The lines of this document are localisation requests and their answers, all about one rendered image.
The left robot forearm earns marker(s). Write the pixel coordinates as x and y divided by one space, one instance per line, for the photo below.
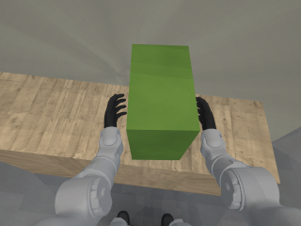
107 160

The left robot hand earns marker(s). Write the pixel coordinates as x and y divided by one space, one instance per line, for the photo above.
110 115

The right robot hand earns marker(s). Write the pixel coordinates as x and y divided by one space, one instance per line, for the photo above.
205 116

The right robot forearm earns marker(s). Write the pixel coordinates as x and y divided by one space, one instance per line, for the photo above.
217 159

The carton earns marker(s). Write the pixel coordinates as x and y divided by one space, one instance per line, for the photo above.
162 113

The robot left foot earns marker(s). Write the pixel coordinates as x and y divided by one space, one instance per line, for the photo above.
123 214

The left robot upper arm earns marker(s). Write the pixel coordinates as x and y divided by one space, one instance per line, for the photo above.
80 202

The left robot shin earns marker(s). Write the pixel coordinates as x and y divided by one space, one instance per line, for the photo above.
118 220

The pedestal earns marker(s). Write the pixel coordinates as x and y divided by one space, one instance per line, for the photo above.
52 126

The right robot upper arm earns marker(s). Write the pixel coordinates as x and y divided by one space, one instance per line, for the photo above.
252 192

